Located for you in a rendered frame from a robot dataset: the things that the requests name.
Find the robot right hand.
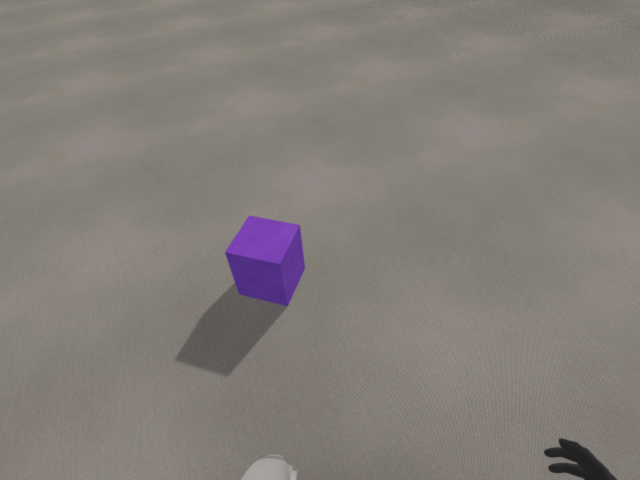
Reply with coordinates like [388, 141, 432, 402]
[544, 438, 617, 480]

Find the left robot thigh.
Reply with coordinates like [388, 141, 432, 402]
[241, 458, 297, 480]

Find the carton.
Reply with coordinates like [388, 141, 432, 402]
[225, 215, 305, 306]

